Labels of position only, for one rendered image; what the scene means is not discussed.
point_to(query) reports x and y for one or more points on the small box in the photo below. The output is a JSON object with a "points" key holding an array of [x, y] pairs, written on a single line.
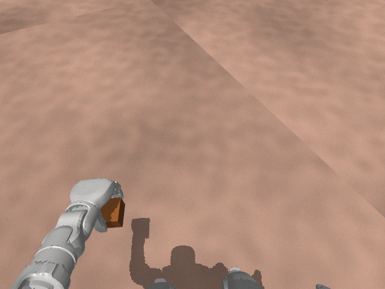
{"points": [[113, 212]]}

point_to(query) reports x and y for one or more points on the left robot hand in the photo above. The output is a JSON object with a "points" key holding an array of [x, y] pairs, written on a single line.
{"points": [[98, 192]]}

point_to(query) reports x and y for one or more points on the left robot arm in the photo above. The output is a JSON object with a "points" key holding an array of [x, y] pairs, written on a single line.
{"points": [[55, 260]]}

